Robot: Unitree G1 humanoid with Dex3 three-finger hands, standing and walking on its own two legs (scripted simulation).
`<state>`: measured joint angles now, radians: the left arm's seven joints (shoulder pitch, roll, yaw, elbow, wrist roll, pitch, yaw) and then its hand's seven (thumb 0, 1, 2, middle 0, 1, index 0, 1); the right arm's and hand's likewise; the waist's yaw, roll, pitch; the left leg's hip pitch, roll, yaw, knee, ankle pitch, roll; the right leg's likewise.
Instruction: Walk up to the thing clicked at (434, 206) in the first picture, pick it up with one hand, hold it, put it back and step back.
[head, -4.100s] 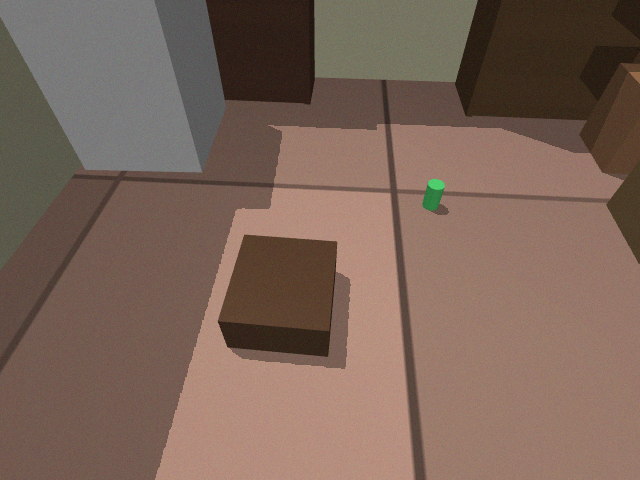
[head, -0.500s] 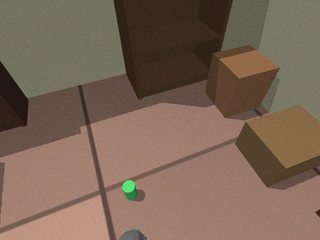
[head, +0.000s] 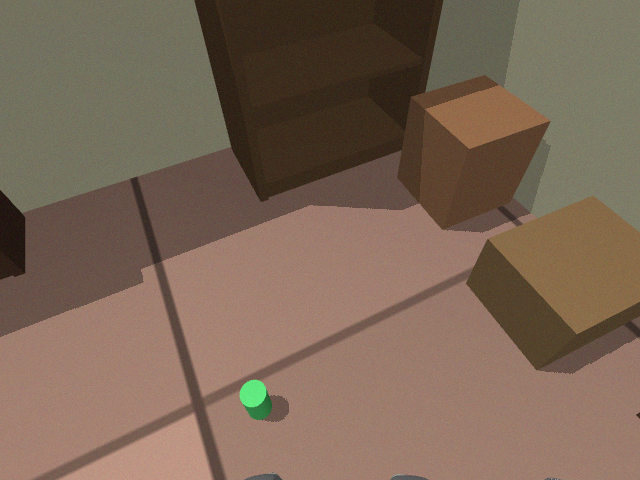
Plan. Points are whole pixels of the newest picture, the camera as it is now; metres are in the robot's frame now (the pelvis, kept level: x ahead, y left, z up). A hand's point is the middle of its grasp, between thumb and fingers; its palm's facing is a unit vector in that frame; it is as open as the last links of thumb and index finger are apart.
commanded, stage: walk up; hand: left
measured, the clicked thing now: (256, 400) +0.42 +0.22 -0.69
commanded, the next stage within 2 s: stand in 1.48 s
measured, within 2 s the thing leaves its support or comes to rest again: neither
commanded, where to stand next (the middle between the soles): +0.08 +0.00 m, yaw +1 degrees
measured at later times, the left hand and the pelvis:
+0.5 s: hand out of the picture +0.13 +0.24 -0.13, palm faces -0.03 -0.95 -0.30, open 7.4 cm; pelvis +0.02 +0.00 +0.03, yaw +0 degrees
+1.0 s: hand out of the picture +0.10 +0.25 -0.13, palm faces +0.00 -0.94 -0.33, open 7.4 cm; pelvis +0.04 +0.00 +0.03, yaw +0 degrees
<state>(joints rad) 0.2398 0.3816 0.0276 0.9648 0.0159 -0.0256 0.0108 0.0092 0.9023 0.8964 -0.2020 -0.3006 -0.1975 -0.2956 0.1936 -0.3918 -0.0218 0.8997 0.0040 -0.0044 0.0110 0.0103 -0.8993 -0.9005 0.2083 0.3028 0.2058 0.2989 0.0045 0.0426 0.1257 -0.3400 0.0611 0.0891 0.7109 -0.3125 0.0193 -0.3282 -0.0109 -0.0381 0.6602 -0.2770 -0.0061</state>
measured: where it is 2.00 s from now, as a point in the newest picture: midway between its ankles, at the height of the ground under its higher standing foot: outside the picture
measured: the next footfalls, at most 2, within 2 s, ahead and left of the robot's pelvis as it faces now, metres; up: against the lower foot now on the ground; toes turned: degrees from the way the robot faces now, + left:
none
